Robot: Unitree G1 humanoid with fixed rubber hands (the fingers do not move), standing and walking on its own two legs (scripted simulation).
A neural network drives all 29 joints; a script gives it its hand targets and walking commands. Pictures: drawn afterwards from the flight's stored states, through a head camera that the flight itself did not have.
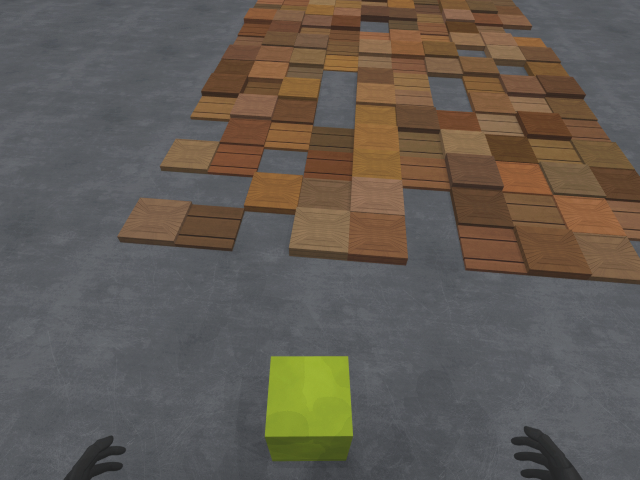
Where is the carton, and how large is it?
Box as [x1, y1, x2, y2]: [265, 356, 352, 460]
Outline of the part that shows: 271,356 265,438 272,460 345,460 352,437 347,356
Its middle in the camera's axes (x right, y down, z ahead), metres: -0.03 +0.48 +1.08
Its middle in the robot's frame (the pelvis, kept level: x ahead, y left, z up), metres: +0.41 +0.02 -0.65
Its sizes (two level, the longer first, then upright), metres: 0.210 0.200 0.250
